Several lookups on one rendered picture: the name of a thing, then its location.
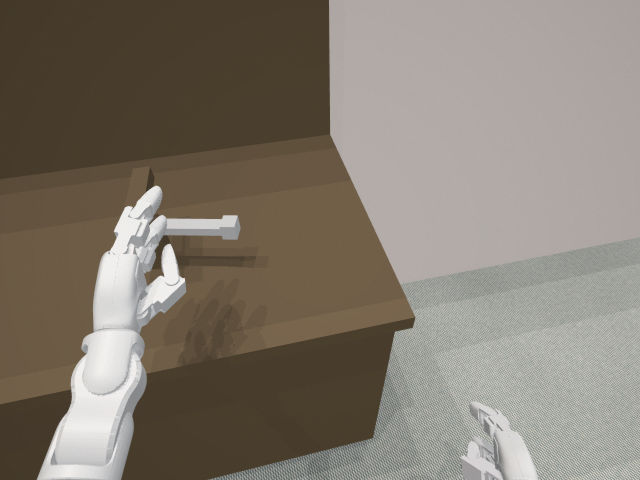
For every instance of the right robot hand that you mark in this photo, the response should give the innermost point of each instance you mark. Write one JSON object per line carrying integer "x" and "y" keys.
{"x": 508, "y": 459}

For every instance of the left robot hand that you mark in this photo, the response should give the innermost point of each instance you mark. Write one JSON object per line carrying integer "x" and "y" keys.
{"x": 120, "y": 280}

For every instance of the left robot forearm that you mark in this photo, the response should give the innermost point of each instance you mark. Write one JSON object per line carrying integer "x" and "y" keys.
{"x": 92, "y": 440}

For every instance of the tap lever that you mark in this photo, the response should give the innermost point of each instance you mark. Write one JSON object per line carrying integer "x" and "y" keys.
{"x": 228, "y": 227}

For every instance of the counter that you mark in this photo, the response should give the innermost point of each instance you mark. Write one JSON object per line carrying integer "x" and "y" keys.
{"x": 280, "y": 346}

